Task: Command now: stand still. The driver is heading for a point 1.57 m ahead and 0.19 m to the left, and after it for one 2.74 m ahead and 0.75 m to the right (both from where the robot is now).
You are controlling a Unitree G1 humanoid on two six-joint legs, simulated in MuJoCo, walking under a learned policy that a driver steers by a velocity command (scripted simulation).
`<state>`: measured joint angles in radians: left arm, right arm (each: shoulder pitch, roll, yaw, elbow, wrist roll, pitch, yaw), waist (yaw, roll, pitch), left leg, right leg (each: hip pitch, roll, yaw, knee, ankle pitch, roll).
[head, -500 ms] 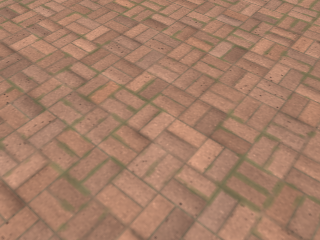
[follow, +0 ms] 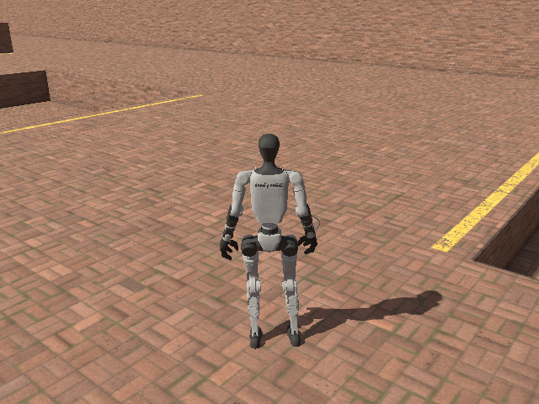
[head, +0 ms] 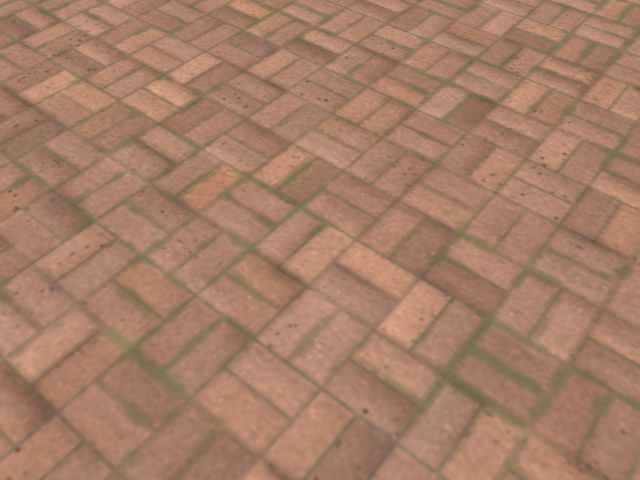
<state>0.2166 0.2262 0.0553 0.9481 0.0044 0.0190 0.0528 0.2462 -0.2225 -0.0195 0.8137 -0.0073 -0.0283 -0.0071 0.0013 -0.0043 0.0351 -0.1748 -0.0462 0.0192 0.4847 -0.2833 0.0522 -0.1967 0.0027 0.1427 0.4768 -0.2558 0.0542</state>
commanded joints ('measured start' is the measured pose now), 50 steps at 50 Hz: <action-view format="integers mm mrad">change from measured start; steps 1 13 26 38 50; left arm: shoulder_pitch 11 -94 85 220 205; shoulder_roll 105 107 155 165 170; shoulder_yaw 20 22 11 -4 -3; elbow -10 -16 24 56 -6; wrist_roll -1 -33 -11 -13 -47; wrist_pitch -11 -103 -148 -117 -142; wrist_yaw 5 -44 -81 -41 -64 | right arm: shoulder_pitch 11 83 27 -285 112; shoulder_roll -112 -196 -180 -83 -207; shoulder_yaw -25 -59 -47 -23 -67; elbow -30 23 -18 -109 9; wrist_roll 1 29 52 28 17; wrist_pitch -11 -34 -76 -60 -62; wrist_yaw -5 -23 2 31 39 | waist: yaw -1 -43 33 83 -106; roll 12 71 -97 -57 177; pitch -13 81 45 88 -258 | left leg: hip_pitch -27 145 -640 -503 461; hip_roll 105 329 141 127 399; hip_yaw -116 -380 -118 8 -654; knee -130 -387 693 133 -209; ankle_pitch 129 -209 -27 383 -122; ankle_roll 15 178 35 -52 243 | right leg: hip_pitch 17 -441 229 157 -517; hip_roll -26 -100 -307 -186 -8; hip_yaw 13 -106 325 -74 -14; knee -45 339 -336 -402 911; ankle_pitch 182 -158 -262 303 -252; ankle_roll -18 -80 -245 -229 -105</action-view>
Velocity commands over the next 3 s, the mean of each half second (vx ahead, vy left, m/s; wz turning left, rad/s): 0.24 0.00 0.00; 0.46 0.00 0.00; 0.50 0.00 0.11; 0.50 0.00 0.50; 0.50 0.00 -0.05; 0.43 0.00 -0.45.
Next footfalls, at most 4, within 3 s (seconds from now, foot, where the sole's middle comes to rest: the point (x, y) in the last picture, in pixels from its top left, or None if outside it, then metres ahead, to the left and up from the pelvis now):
0.42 right None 0.15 -0.17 -0.77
0.94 left None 0.51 0.06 -0.77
1.48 right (404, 354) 0.82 -0.17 -0.77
2.00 left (273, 285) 1.02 0.15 -0.77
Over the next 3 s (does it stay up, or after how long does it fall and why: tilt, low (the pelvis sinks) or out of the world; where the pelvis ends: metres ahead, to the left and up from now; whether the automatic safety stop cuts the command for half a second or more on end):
stays up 1.44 0.18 -0.01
